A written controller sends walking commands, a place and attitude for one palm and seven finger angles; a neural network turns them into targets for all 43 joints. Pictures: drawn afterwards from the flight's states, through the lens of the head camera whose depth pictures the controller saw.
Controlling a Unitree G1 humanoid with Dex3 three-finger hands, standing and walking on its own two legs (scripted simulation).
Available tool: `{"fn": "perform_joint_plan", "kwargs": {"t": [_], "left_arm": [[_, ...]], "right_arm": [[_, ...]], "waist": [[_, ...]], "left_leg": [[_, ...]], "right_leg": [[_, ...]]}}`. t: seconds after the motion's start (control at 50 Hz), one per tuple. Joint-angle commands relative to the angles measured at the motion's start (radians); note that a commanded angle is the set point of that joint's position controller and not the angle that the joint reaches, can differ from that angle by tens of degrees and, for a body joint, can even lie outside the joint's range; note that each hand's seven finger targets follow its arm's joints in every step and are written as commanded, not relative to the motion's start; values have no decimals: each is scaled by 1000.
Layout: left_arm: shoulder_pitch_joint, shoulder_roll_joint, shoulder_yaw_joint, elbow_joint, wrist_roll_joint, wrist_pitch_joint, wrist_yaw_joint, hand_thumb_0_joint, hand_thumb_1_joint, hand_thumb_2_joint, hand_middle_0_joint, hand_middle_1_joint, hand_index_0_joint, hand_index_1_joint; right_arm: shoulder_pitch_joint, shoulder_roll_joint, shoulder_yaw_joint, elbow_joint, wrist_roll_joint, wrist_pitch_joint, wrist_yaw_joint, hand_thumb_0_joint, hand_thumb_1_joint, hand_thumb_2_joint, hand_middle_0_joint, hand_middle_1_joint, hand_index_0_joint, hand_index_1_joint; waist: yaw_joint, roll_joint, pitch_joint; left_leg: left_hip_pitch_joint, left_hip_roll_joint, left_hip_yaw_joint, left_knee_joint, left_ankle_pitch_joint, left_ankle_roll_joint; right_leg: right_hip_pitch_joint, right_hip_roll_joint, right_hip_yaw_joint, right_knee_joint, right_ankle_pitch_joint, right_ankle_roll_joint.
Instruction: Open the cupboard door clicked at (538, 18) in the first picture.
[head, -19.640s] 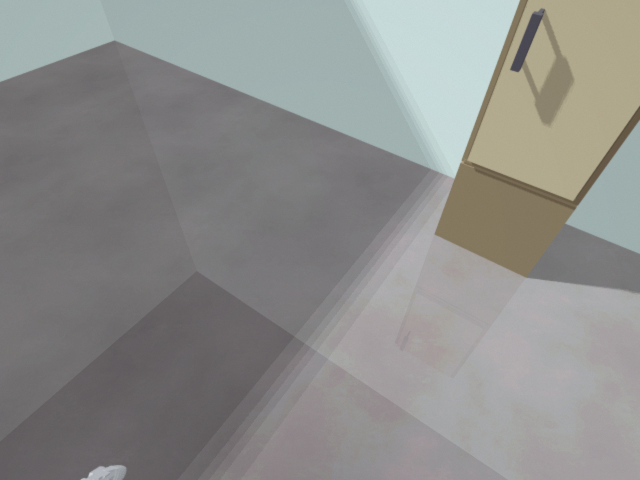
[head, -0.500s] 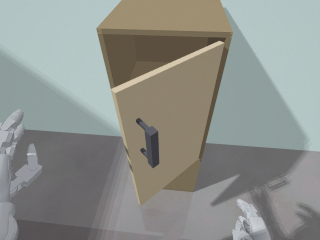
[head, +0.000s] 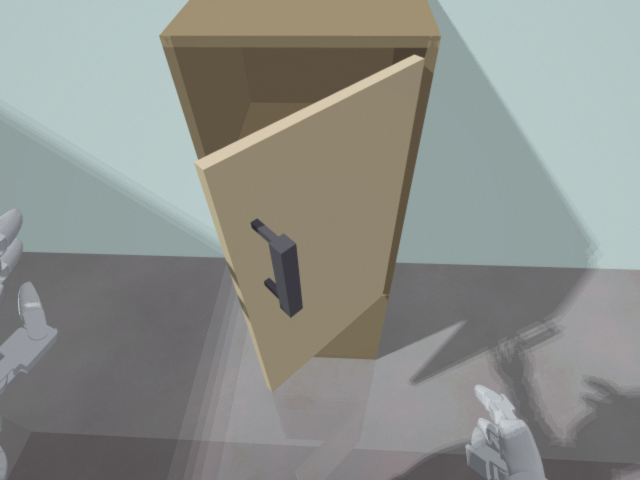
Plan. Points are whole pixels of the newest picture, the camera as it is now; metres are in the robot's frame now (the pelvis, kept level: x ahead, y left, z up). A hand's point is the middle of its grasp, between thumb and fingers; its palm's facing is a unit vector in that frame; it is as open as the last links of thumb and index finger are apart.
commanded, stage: step back with the hand held close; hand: left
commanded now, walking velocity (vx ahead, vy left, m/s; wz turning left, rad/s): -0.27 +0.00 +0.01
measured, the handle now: (276, 269) +0.36 +0.10 +0.07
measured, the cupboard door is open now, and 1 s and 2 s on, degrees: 46 46 46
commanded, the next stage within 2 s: stop stepping back and stand still in 1.10 s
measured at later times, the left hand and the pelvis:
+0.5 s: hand out of the picture +0.12 +0.28 +0.15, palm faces +0.44 -0.73 -0.53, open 7.4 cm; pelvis -0.08 +0.02 -0.02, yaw +1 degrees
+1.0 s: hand out of the picture +0.01 +0.27 +0.16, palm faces +0.51 -0.68 -0.52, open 7.4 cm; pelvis -0.17 +0.00 -0.03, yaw +6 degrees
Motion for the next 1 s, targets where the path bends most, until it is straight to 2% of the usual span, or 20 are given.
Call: {"fn": "perform_joint_plan", "kwargs": {"t": [0.0,0.08,0.16,0.32,0.38,0.44,0.52,0.62,0.66,0.72,0.76,0.8,0.82,0.84,0.86,0.88,0.9,0.92,0.94,0.98], "left_arm": [[35,203,116,-241,-7,-56,20,0,900,900,-200,-300,-200,-300],[75,235,156,-275,-6,-53,34,0,900,900,-200,-300,-200,-300],[85,244,170,-301,-5,-58,44,0,900,900,-200,-300,-200,-300],[55,227,163,-293,16,-85,61,0,900,900,-200,-300,-200,-300],[36,227,169,-307,28,-100,69,0,900,900,-200,-300,-200,-300],[8,237,185,-327,38,-116,76,0,900,900,-200,-300,-200,-300],[7,228,192,-343,42,-137,75,0,900,900,-200,-300,-200,-300],[-31,234,185,-326,24,-144,72,0,900,900,-200,-300,-200,-300],[-50,233,169,-329,15,-144,73,0,900,900,-200,-300,-200,-300],[-35,236,181,-336,9,-146,77,0,900,900,-200,-300,-200,-300],[-13,231,203,-337,16,-153,77,0,900,900,-200,-300,-200,-300],[1,250,238,-372,15,-153,74,0,900,900,-200,-300,-200,-300],[0,261,250,-397,12,-156,72,0,900,900,-200,-300,-200,-300],[28,288,280,-372,13,-162,69,0,900,900,-200,-300,-200,-300],[56,254,254,-344,13,-165,62,0,900,900,-200,-300,-200,-300],[88,267,266,-289,8,-164,62,0,900,900,-200,-300,-200,-300],[81,284,245,-293,-1,-145,70,0,900,900,-200,-300,-200,-300],[38,292,225,-309,-3,-122,72,0,900,900,-200,-300,-200,-300],[-26,301,223,-368,-1,-120,71,0,900,900,-200,-300,-200,-300],[-6,251,189,-348,-2,-106,68,0,900,900,-200,-300,-200,-300]], "right_arm": [[-82,-121,-61,-182,11,-24,-17,0,-900,-900,200,300,200,300],[-80,-114,-72,-206,15,-4,-22,0,-900,-900,200,300,200,300],[-79,-114,-77,-221,18,3,-25,0,-900,-900,200,300,200,300],[-46,-130,-79,-222,26,-21,-21,0,-900,-900,200,300,200,300],[-35,-138,-79,-222,23,-38,-26,0,-900,-900,200,300,200,300],[-33,-140,-80,-221,20,-61,-30,0,-900,-900,200,300,200,300],[-17,-132,-82,-213,19,-92,-24,0,-900,-900,200,300,200,300],[5,-116,-80,-173,12,-107,-20,0,-900,-900,200,300,200,300],[-2,-114,-76,-156,10,-104,-19,0,-900,-900,200,300,200,300],[-4,-123,-78,-160,13,-96,-19,0,-900,-900,200,300,200,300],[-29,-128,-84,-177,13,-100,-24,0,-900,-900,200,300,200,300],[-44,-118,-94,-186,19,-109,-19,0,-900,-900,200,300,200,300],[-47,-117,-100,-190,25,-120,-16,0,-900,-900,200,300,200,300],[-49,-120,-108,-193,23,-128,-15,0,-900,-900,200,300,200,300],[-56,-112,-107,-199,24,-133,-11,0,-900,-900,200,300,200,300],[-45,-104,-111,-187,20,-134,-7,0,-900,-900,200,300,200,300],[-12,-79,-105,-140,22,-120,8,0,-900,-900,200,300,200,300],[-43,-66,-98,-109,12,-94,26,0,-900,-900,200,300,200,300],[-48,-64,-87,-111,4,-86,27,0,-900,-900,200,300,200,300],[-48,-55,-71,-133,12,-74,14,0,-900,-900,200,300,200,300]], "waist": [[-16,-25,-198],[-14,-16,-229],[-15,3,-201],[-29,-27,-97],[-32,15,-83],[-28,69,-87],[-30,83,-96],[-43,-97,-69],[-48,-97,-68],[-48,-29,-96],[-37,95,-109],[-22,129,-182],[-21,118,-195],[-26,79,-184],[-28,28,-115],[-34,-70,-50],[-31,-283,-111],[-15,-373,-159],[-28,-362,-173],[-40,-315,-125]], "left_leg": [[-11,-21,50,-21,313,45],[-45,-15,53,-12,353,39],[-110,-8,42,-30,291,42],[-371,-8,12,-57,-241,80],[-444,11,-23,-77,-353,93],[-534,41,-62,-113,-426,113],[-562,34,-50,-63,-459,117],[-389,-42,10,107,-369,67],[-293,-51,5,146,-323,54],[-359,-8,-56,58,-382,77],[-560,89,-148,-86,-505,126],[-587,167,-175,-115,-413,153],[-561,161,-136,-68,-334,153],[-577,132,-91,-6,-380,142],[-577,60,-17,89,-460,110],[-477,-17,33,270,-435,60],[-284,-98,69,548,-268,3],[-258,-86,17,743,-263,0],[-249,-79,0,761,-267,3],[-168,-67,24,451,-247,15]], "right_leg": [[63,-33,-5,13,343,-13],[81,-33,-7,61,400,-8],[70,-24,-9,89,334,-2],[40,-32,53,73,-20,-4],[42,-17,48,102,-124,-3],[95,10,35,194,-100,3],[88,14,77,237,-66,-4],[-160,-56,180,64,-190,-40],[-267,-81,185,18,-240,-50],[-212,-45,135,113,-249,-28],[-39,21,77,333,-191,-4],[69,66,19,516,-82,9],[64,66,35,513,-32,2],[56,43,99,448,-31,-15],[-49,-2,213,302,-140,-46],[-271,-103,396,73,-287,-105],[-437,-268,562,-112,-293,-180],[-407,-317,560,-143,-206,-218],[-382,-302,515,-112,-123,-218],[-337,-193,334,-15,114,-149]]}}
